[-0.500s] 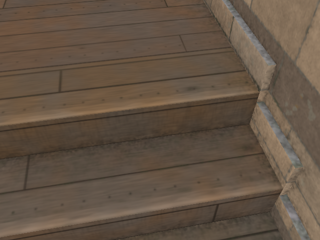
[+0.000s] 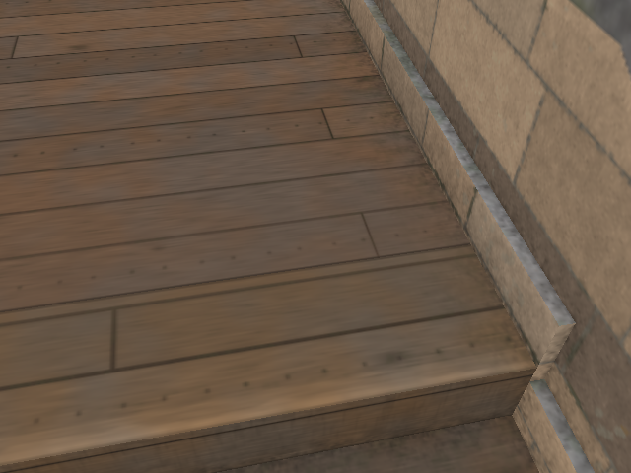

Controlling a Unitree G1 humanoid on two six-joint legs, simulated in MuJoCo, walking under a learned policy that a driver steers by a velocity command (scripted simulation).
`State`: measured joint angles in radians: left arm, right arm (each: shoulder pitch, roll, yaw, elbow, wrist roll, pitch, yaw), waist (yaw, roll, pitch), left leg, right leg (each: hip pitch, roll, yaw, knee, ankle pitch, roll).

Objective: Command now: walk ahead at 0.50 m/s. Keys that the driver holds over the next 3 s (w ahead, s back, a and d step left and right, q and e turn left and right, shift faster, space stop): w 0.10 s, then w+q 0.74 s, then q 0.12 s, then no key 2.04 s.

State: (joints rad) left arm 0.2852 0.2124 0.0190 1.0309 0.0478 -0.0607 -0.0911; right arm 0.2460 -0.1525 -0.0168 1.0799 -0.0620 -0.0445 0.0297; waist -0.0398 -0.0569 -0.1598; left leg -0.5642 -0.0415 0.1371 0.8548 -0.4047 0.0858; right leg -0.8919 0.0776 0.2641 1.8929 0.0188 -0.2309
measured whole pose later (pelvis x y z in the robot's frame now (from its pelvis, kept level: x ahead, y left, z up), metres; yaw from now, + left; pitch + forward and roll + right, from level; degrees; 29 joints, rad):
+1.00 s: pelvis +0.47 +0.09 +0.24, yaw +26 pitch +6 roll +1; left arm 0.38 0.15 0.00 0.95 0.07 -0.13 -0.08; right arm -0.04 -0.19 0.03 0.79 -0.03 -0.05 0.06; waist 0.04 -0.01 -0.11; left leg -0.96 -0.01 0.13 1.36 -0.52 0.11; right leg -0.18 -0.20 -0.11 0.81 -0.22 0.05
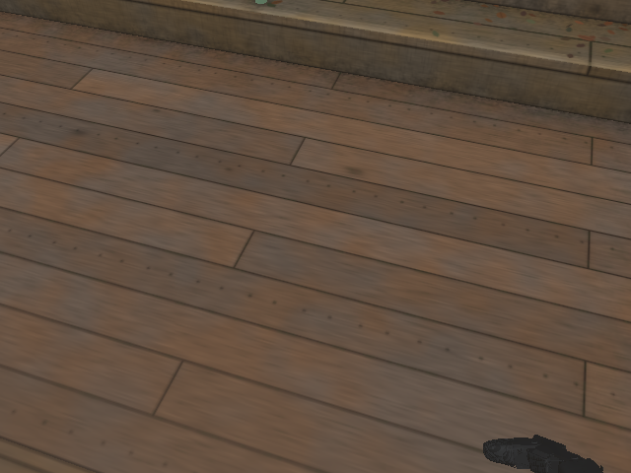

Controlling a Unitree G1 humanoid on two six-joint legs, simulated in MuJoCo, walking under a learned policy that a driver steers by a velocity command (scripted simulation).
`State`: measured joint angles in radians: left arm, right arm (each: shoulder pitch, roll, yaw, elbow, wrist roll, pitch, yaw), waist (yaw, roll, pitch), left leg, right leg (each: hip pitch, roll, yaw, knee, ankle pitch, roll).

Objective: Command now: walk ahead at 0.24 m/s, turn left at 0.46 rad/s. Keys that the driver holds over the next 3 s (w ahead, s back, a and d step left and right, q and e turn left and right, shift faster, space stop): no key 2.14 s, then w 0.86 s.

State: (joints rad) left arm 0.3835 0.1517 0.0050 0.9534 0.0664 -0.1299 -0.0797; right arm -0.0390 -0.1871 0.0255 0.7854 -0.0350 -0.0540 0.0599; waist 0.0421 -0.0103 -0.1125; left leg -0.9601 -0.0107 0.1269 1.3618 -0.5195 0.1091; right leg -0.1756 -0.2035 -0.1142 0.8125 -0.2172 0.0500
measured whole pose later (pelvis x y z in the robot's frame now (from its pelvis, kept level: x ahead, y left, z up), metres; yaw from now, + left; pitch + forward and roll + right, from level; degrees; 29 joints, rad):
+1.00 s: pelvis +0.13 -0.03 +0.14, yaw +3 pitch -2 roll -1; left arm 0.17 0.19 0.02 1.00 0.00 -0.03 0.04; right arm 0.19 -0.19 -0.02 0.86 0.01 0.00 -0.02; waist 0.01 0.01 0.02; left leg -0.14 -0.01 0.01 0.47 -0.30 0.03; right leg -0.21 -0.03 0.04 0.42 -0.18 0.05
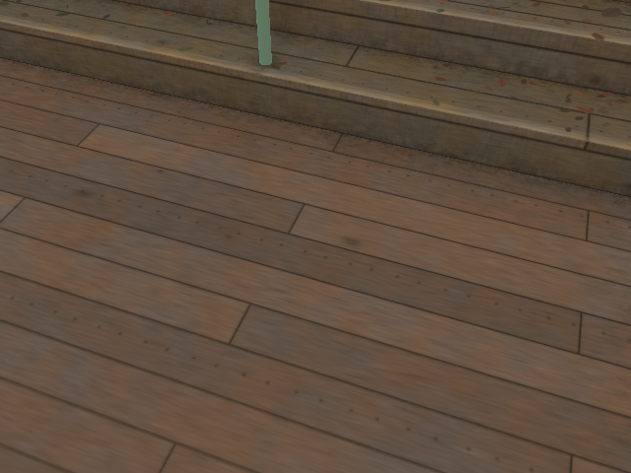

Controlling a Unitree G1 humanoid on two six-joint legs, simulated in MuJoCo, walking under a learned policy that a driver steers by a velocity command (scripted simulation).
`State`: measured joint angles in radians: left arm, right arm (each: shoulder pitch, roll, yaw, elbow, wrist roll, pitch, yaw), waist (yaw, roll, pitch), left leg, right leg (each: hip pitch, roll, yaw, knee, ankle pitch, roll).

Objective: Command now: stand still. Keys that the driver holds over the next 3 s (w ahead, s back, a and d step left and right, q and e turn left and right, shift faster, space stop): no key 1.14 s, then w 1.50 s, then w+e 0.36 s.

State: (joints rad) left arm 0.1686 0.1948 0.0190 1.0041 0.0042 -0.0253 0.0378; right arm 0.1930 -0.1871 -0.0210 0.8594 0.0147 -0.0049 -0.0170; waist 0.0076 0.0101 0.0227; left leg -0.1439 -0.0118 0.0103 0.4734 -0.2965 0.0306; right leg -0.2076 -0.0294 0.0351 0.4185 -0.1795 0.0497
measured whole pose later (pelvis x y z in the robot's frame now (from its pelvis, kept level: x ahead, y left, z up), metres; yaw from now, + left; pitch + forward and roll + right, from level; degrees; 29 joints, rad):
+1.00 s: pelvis +0.04 +0.01 +0.00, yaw -1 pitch +0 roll -1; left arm 0.31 0.16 0.00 1.16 0.00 0.00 0.05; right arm 0.35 -0.17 -0.02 0.99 0.00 0.01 -0.02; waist 0.00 0.00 -0.01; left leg -0.08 -0.03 0.03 0.39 -0.31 0.05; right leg -0.17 -0.05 0.05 0.37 -0.21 0.07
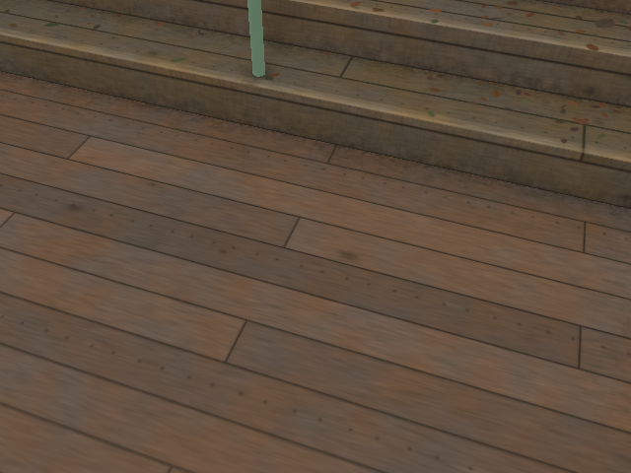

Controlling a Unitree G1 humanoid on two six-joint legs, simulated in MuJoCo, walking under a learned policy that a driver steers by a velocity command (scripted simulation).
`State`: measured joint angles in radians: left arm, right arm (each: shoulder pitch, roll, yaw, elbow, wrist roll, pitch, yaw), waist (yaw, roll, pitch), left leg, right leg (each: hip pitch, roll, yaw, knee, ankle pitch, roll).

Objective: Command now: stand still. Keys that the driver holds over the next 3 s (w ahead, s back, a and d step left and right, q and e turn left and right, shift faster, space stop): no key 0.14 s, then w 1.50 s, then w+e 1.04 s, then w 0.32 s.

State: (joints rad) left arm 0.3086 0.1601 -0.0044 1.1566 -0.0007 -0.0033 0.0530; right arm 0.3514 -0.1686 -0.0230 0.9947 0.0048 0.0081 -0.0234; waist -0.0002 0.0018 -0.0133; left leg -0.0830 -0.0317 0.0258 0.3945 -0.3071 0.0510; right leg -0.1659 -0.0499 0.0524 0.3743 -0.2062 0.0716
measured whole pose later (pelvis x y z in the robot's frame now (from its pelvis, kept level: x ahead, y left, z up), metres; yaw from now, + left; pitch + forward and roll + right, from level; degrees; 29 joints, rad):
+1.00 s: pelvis +0.36 -0.03 -0.01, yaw +1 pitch +2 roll -1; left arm 0.45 0.21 0.02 0.94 -0.03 -0.10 0.02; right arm 0.07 -0.22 -0.06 0.79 0.03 -0.09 0.02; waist 0.03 0.01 0.01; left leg -0.39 0.00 0.08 0.54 -0.19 0.06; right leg -0.26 -0.01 0.05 1.12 -0.44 -0.02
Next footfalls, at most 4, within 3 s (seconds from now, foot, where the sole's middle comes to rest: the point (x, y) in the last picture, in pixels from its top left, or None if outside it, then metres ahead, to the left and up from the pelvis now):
0.48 right None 0.15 -0.20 -0.78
0.90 left None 0.46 0.05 -0.78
1.44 right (396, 359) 0.83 -0.17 -0.78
1.98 left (306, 273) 1.10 0.05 -0.78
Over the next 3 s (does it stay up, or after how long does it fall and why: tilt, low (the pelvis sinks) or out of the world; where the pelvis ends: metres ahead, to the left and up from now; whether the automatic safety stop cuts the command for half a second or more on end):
stays up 1.37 -0.23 0.00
